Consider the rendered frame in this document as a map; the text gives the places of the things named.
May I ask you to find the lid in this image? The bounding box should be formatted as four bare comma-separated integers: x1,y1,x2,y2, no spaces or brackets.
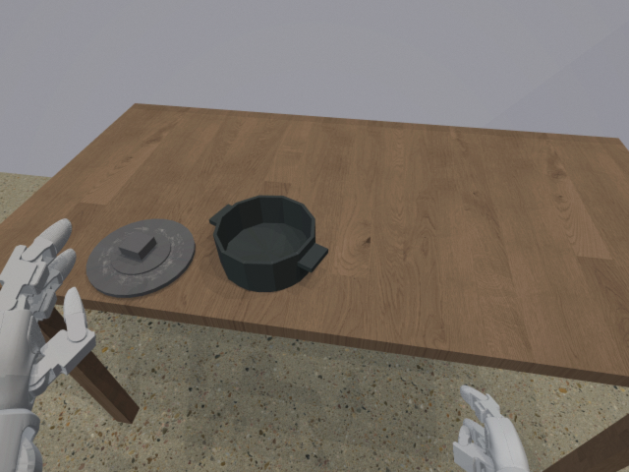
86,218,196,298

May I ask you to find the right robot hand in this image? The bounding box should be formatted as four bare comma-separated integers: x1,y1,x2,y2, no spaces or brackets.
453,385,530,472

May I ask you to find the knob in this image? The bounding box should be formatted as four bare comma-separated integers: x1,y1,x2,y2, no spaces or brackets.
118,231,157,260

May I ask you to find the robot left forearm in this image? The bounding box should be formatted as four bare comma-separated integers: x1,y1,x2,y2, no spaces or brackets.
0,408,43,472

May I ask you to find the table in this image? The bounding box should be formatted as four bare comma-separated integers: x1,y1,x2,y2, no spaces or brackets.
0,103,629,472

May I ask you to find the pot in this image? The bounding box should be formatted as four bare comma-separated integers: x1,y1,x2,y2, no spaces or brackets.
209,196,328,292

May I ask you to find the left robot hand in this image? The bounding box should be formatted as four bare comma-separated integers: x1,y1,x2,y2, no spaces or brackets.
0,218,96,411

